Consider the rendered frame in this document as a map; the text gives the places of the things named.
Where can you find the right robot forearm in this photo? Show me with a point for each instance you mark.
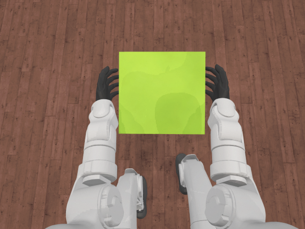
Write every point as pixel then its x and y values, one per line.
pixel 227 146

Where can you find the carton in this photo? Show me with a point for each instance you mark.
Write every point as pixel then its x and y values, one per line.
pixel 162 93

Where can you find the robot right upper arm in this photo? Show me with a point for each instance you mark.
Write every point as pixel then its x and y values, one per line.
pixel 230 207

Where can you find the robot right hand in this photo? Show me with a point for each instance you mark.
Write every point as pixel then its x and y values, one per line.
pixel 220 87

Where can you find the robot left hand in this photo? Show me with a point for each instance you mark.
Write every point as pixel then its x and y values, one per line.
pixel 103 88

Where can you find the robot left upper arm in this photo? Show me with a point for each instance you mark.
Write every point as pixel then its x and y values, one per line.
pixel 94 207

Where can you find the left robot thigh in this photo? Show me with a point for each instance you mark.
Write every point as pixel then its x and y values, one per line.
pixel 131 188

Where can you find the right robot shin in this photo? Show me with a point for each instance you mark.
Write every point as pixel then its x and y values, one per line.
pixel 192 156

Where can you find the left robot forearm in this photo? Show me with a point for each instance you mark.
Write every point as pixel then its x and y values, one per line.
pixel 98 164

